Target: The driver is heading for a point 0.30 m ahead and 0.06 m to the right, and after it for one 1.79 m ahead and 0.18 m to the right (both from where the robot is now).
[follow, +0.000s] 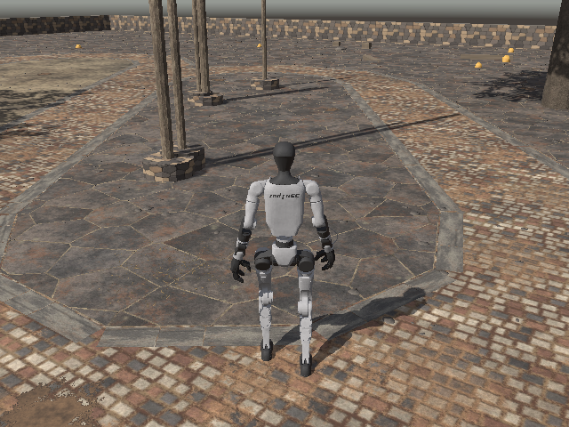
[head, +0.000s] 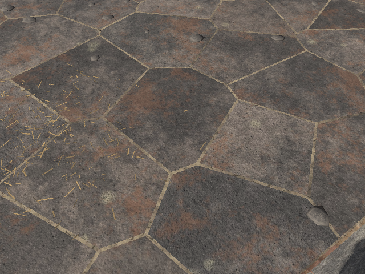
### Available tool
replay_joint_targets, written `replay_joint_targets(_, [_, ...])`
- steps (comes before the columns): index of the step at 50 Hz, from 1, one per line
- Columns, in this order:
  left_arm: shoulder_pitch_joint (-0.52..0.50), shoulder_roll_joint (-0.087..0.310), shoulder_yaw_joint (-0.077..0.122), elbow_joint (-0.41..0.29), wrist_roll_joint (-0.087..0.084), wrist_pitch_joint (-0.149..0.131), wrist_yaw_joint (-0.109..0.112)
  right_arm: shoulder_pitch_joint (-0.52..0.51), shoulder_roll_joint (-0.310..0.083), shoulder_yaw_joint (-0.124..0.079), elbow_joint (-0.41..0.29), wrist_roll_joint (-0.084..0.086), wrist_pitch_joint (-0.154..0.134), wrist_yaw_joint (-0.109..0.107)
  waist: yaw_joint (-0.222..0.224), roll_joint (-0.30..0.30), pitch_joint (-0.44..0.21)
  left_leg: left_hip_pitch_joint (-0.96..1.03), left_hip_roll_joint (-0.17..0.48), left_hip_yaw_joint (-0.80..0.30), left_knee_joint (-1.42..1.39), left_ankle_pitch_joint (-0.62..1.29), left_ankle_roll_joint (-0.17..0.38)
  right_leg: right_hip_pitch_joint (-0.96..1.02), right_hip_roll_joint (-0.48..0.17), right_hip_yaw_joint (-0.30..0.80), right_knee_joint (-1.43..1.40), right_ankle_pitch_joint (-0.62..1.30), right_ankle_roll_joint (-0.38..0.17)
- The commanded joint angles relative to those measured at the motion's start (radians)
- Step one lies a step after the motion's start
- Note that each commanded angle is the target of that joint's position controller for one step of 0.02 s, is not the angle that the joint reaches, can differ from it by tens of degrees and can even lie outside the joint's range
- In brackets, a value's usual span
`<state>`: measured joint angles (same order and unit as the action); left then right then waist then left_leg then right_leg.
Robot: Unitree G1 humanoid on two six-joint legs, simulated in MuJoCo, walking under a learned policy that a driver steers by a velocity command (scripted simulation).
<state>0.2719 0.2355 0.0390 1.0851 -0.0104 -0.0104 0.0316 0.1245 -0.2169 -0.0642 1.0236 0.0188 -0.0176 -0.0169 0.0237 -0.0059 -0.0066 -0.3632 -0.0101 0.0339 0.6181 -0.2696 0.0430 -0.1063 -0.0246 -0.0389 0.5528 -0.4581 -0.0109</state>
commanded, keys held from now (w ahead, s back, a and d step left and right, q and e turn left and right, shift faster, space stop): w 0.20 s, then w+e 0.04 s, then e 0.56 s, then no key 0.20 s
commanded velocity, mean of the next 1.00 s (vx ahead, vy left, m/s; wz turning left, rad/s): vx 0.18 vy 0.00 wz -0.30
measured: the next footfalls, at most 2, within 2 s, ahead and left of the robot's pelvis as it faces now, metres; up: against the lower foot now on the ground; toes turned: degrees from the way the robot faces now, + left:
right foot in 0.54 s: +0.30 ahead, -0.15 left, +0.00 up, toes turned -10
left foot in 1.06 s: +0.32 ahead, +0.07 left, +0.00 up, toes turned -22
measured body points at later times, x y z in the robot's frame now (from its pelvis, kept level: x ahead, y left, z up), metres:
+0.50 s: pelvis +0.14 -0.02 +0.01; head +0.16 -0.03 +0.46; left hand +0.32 +0.22 -0.11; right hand +0.12 -0.28 -0.14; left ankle +0.04 +0.11 -0.73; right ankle +0.27 -0.15 -0.70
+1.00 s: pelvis +0.21 -0.05 +0.01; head +0.24 -0.06 +0.46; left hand +0.44 +0.16 -0.10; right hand +0.23 -0.36 -0.11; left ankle +0.29 +0.10 -0.70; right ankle +0.26 -0.14 -0.73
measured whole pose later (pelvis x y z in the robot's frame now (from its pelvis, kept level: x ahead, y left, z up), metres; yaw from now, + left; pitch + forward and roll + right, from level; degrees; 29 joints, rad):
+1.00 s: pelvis +0.21 -0.05 +0.01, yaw -20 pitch +3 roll +1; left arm 0.14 0.27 0.07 0.76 0.01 0.02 0.04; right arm 0.14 -0.29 -0.07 0.90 0.00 -0.01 -0.05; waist 0.02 -0.01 0.01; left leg -0.45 0.02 -0.07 0.75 -0.33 -0.06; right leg -0.39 0.13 0.12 0.46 -0.11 -0.07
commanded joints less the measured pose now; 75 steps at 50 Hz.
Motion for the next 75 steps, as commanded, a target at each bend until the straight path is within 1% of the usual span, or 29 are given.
replay_joint_targets(1, [0.103,0.128,0.023,-0.009,-0.009,-0.043,0.002,-0.089,-0.097,-0.02,-0.074,0.005,-0.049,0.011,0.023,-0.085,0.123,-0.079,0.013,-0.042,-0.015,-0.15,0.057,-0.099,-0.135,0.194,-0.205,-0.088,-0.141])
replay_joint_targets(3, [0.122,0.173,0.037,-0.003,-0.014,-0.062,0.0,-0.113,-0.084,-0.019,-0.092,0.004,-0.078,0.031,0.014,-0.156,0.147,-0.199,0.001,0.04,0.103,0.036,0.038,0.023,-0.262,0.323,-0.228,0.123,-0.189])
replay_joint_targets(6, [0.04,0.142,0.029,-0.044,-0.006,-0.069,-0.009,0.053,-0.102,-0.037,-0.037,0.014,-0.099,0.051,-0.08,-0.089,0.061,0.084,-0.005,0.033,0.016,0.166,0.082,-0.065,-0.167,0.16,-0.031,0.534,-0.125])
replay_joint_targets(7, [-0.028,0.122,0.023,-0.078,-0.003,-0.075,-0.014,0.218,-0.168,-0.064,0.011,0.014,-0.101,0.055,-0.154,0.011,-0.018,0.354,0.064,-0.146,-0.078,0.23,0.144,-0.232,-0.057,0.049,0.234,0.679,-0.06])
replay_joint_targets(8, [-0.041,0.083,0.014,-0.102,0.006,-0.092,-0.017,0.39,-0.255,-0.081,0.047,0.005,-0.089,0.05,-0.203,0.218,-0.12,0.616,0.261,-0.502,-0.228,0.262,0.254,-0.498,0.052,-0.007,0.63,0.31,0.008])
replay_joint_targets(9, [-0.06,0.065,0.011,-0.125,-0.01,-0.107,-0.024,0.359,-0.198,-0.05,0.045,-0.002,-0.09,0.053,-0.163,0.225,-0.126,0.617,0.388,-0.711,-0.334,0.28,0.301,-0.642,0.06,0.115,0.774,-0.095,-0.013])
replay_joint_targets(11, [-0.106,0.088,0.023,-0.14,-0.053,-0.104,-0.036,0.204,-0.107,-0.011,0.006,-0.009,-0.094,0.048,-0.089,0.076,0.024,0.438,0.364,-0.503,-0.353,0.177,0.245,-0.711,-0.053,0.137,0.813,0.005,-0.062])
replay_joint_targets(14, [-0.037,0.076,0.041,-0.111,-0.033,-0.066,-0.02,0.11,-0.087,0.01,-0.017,-0.027,-0.085,0.034,-0.021,0.089,0.102,0.225,0.248,-0.203,-0.431,0.293,0.14,-0.558,-0.098,0.102,0.612,0.151,-0.04])
replay_joint_targets(19, [-0.157,0.015,0.027,-0.181,-0.004,-0.044,-0.027,0.105,-0.177,-0.007,-0.024,-0.04,-0.066,-0.018,-0.027,0.09,0.067,0.145,0.195,0.041,-0.411,0.584,0.108,-0.413,-0.05,0.016,0.237,0.37,0.009])
replay_joint_targets(25, [-0.16,0.107,0.058,-0.245,0.005,-0.012,-0.057,0.062,-0.21,-0.033,-0.042,0.007,-0.036,-0.043,0.012,0.109,0.001,0.255,0.269,0.062,-0.214,0.664,0.071,-0.299,-0.009,-0.013,0.076,0.338,-0.045])
replay_joint_targets(27, [-0.017,0.184,0.101,-0.215,0.009,-0.013,-0.053,0.083,-0.192,-0.033,-0.056,-0.001,-0.025,-0.042,0.073,0.004,-0.074,0.215,0.178,0.109,0.095,0.592,-0.001,-0.087,0.045,-0.005,-0.054,0.495,-0.098])
replay_joint_targets(28, [0.032,0.276,0.12,-0.228,0.01,-0.01,-0.033,0.106,-0.142,-0.015,-0.089,-0.046,-0.023,-0.037,0.054,-0.222,-0.14,0.004,0.078,0.144,0.439,0.106,-0.074,0.094,-0.163,0.296,-0.068,0.903,-0.184])
replay_joint_targets(29, [0.007,0.304,0.109,-0.264,0.03,-0.016,-0.04,0.185,-0.076,0.006,-0.117,-0.044,-0.027,-0.025,-0.01,-0.314,-0.314,-0.218,-0.088,-0.003,0.721,-0.467,-0.101,0.269,-0.371,0.716,-0.168,0.831,-0.405])
replay_joint_targets(30, [-0.013,0.245,0.092,-0.283,0.024,-0.023,-0.049,0.137,-0.134,-0.007,-0.12,-0.015,-0.029,-0.015,0.021,-0.174,-0.32,-0.26,-0.031,-0.126,0.788,-0.407,-0.078,0.203,-0.331,0.69,-0.227,0.595,-0.379])
replay_joint_targets(31, [-0.085,0.201,0.081,-0.302,0.015,-0.03,-0.045,0.078,-0.152,-0.011,-0.136,0.007,-0.026,-0.016,0.009,-0.114,-0.21,-0.308,0.001,-0.112,0.761,-0.318,-0.055,0.1,-0.279,0.568,-0.243,0.415,-0.315])
replay_joint_targets(32, [-0.146,0.182,0.074,-0.317,0.008,-0.027,-0.04,0.058,-0.157,-0.018,-0.128,0.0,-0.016,-0.03,-0.015,-0.021,-0.128,-0.295,0.044,-0.107,0.677,-0.236,-0.053,-0.026,-0.226,0.484,-0.266,0.281,-0.249])
replay_joint_targets(34, [-0.19,0.171,0.071,-0.337,0.02,-0.017,-0.027,0.035,-0.199,-0.036,-0.139,-0.026,0.006,-0.049,-0.039,-0.065,-0.079,-0.196,0.064,-0.108,0.556,-0.139,-0.049,-0.201,-0.155,0.414,-0.3,0.167,-0.204])
replay_joint_targets(45, [-0.14,0.184,0.073,-0.381,0.019,0.007,0.01,-0.002,-0.159,-0.028,-0.183,-0.027,0.004,-0.05,-0.006,-0.116,-0.105,-0.164,0.042,-0.121,0.24,-0.034,-0.121,-0.179,-0.121,0.439,-0.286,0.107,-0.204])
replay_joint_targets(52, [-0.123,0.149,0.045,-0.381,0.013,0.032,0.005,0.086,-0.149,-0.016,-0.158,-0.015,-0.022,-0.014,-0.043,-0.112,-0.083,0.12,0.015,-0.056,-0.176,0.057,-0.056,-0.19,-0.082,0.425,-0.21,0.19,-0.155])
replay_joint_targets(53, [-0.083,0.137,0.04,-0.372,0.012,0.031,0.006,0.098,-0.185,-0.021,-0.158,-0.03,-0.024,-0.009,-0.036,-0.069,-0.076,0.198,0.082,-0.11,-0.229,0.127,-0.024,-0.238,-0.045,0.389,-0.161,0.171,-0.11])
replay_joint_targets(55, [-0.102,0.131,0.046,-0.411,0.011,0.015,0.0,0.075,-0.249,-0.026,-0.165,-0.069,-0.022,-0.006,0.004,0.287,-0.027,0.15,0.365,-0.435,-0.326,0.312,0.18,-0.381,0.134,0.142,0.103,-0.054,-0.017])
replay_joint_targets(57, [-0.142,0.191,0.07,-0.396,0.011,0.009,-0.002,0.01,-0.206,-0.019,-0.194,-0.052,-0.033,-0.016,-0.022,0.197,-0.038,0.161,0.331,-0.381,-0.315,0.352,0.192,-0.368,0.101,0.146,0.311,-0.047,0.025])
replay_joint_targets(60, [-0.101,0.11,0.056,-0.359,0.011,0.029,-0.001,0.004,-0.192,-0.015,-0.184,-0.019,-0.029,-0.022,-0.01,0.136,-0.038,0.214,0.266,-0.274,-0.264,0.484,0.15,-0.374,0.054,0.13,0.346,-0.014,0.072])
replay_joint_targets(62, [-0.121,0.06,0.035,-0.353,0.005,0.027,-0.004,0.015,-0.175,-0.011,-0.168,-0.021,-0.015,-0.018,-0.029,0.162,-0.046,0.215,0.211,-0.204,-0.238,0.52,0.124,-0.284,0.044,0.075,0.186,0.023,0.079])
replay_joint_targets(65, [-0.108,0.073,0.039,-0.328,-0.002,0.027,-0.006,0.037,-0.179,-0.008,-0.147,-0.012,-0.002,-0.011,-0.018,0.178,-0.051,0.21,0.184,-0.185,-0.203,0.505,0.105,-0.118,0.054,0.03,-0.135,0.26,0.057])
replay_joint_targets(68, [-0.098,0.209,0.064,-0.327,0.014,0.041,0.006,0.12,-0.164,0.0,-0.13,-0.039,-0.032,0.011,-0.078,-0.019,-0.089,0.083,0.093,-0.12,-0.166,0.221,-0.012,0.092,-0.085,0.172,-0.093,0.693,-0.03])
replay_joint_targets(69, [-0.11,0.164,0.054,-0.31,0.014,0.041,-0.005,0.114,-0.131,0.008,-0.122,-0.036,-0.036,0.013,-0.075,-0.092,-0.104,0.14,0.061,-0.071,-0.188,0.125,-0.051,0.011,-0.077,0.164,-0.086,0.549,-0.066])
replay_joint_targets(70, [-0.121,0.128,0.047,-0.312,0.015,0.036,-0.015,0.051,-0.159,0.005,-0.123,-0.034,-0.032,0.01,-0.042,-0.049,-0.058,0.148,0.051,-0.056,-0.163,0.118,-0.075,-0.034,-0.052,0.162,-0.105,0.468,-0.064])
replay_joint_targets(75, [-0.113,0.125,0.035,-0.268,0.02,0.002,-0.017,0.04,-0.149,0.003,-0.106,-0.027,0.0,-0.012,-0.048,-0.059,-0.008,0.172,0.055,-0.057,-0.146,0.16,-0.069,-0.105,-0.038,0.154,-0.127,0.428,-0.038])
